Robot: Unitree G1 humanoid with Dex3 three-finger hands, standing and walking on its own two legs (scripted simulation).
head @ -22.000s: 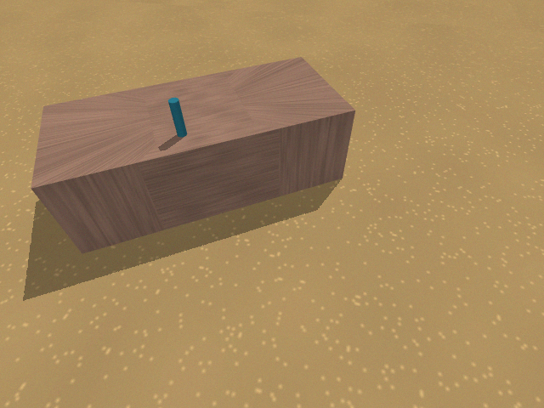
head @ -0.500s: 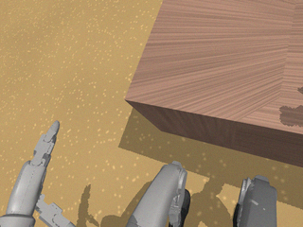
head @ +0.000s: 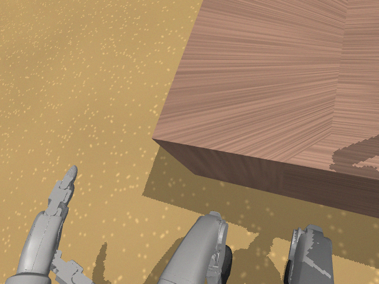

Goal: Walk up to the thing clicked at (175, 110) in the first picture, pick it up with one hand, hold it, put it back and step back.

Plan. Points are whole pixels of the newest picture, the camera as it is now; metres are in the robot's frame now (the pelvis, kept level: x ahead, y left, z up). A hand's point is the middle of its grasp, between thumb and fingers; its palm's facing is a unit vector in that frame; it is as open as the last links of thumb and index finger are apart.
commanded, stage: withdraw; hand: right
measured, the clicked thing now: out of the picture +0.48 -0.29 -0.07
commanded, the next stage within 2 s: rise in 0.02 s
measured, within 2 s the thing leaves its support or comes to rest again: neither
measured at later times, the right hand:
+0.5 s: hand out of the picture +0.43 -0.40 +0.09, palm faces +0.52 +0.81 -0.28, open 17.2 cm
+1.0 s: hand out of the picture +0.26 -0.25 +0.10, palm faces +0.28 +0.93 -0.25, open 17.4 cm
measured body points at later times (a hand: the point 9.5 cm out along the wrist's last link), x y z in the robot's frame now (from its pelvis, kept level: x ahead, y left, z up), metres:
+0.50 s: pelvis +0.03 -0.02 +0.11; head +0.14 -0.08 +0.55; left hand +0.20 +0.21 +0.11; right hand +0.40 -0.44 +0.11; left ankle +0.05 +0.13 -0.53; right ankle +0.07 -0.12 -0.53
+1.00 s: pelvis +0.06 -0.02 +0.17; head +0.10 -0.04 +0.61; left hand +0.24 +0.19 +0.10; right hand +0.24 -0.29 +0.12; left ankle +0.05 +0.13 -0.53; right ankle +0.07 -0.12 -0.53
